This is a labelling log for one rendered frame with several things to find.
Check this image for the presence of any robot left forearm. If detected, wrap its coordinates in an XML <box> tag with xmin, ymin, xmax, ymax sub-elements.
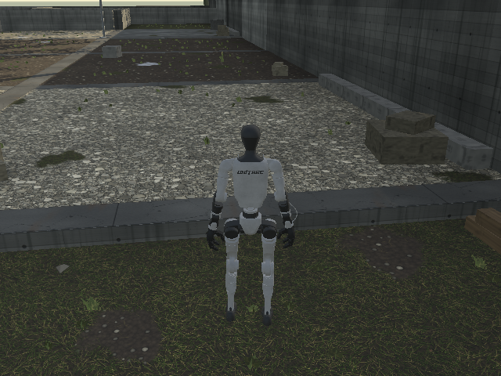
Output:
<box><xmin>208</xmin><ymin>190</ymin><xmax>223</xmax><ymax>230</ymax></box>

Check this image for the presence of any left robot upper arm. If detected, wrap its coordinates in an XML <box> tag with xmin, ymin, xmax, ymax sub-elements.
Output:
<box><xmin>215</xmin><ymin>158</ymin><xmax>234</xmax><ymax>203</ymax></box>

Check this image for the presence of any robot right forearm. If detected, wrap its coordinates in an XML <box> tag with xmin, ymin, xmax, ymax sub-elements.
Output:
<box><xmin>278</xmin><ymin>191</ymin><xmax>294</xmax><ymax>229</ymax></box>

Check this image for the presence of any humanoid robot head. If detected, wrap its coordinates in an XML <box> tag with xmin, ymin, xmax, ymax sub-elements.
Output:
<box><xmin>237</xmin><ymin>125</ymin><xmax>264</xmax><ymax>162</ymax></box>

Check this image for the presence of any robot left hand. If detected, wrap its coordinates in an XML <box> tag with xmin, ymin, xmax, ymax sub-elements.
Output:
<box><xmin>207</xmin><ymin>228</ymin><xmax>225</xmax><ymax>251</ymax></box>

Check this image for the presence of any robot right hand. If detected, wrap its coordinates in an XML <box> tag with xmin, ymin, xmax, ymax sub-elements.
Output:
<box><xmin>277</xmin><ymin>226</ymin><xmax>295</xmax><ymax>248</ymax></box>

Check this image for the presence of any robot left foot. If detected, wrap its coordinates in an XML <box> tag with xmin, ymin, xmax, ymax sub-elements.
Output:
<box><xmin>225</xmin><ymin>302</ymin><xmax>237</xmax><ymax>322</ymax></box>

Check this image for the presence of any right robot upper arm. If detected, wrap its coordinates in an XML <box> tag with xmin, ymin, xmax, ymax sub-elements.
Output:
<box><xmin>267</xmin><ymin>158</ymin><xmax>287</xmax><ymax>202</ymax></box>

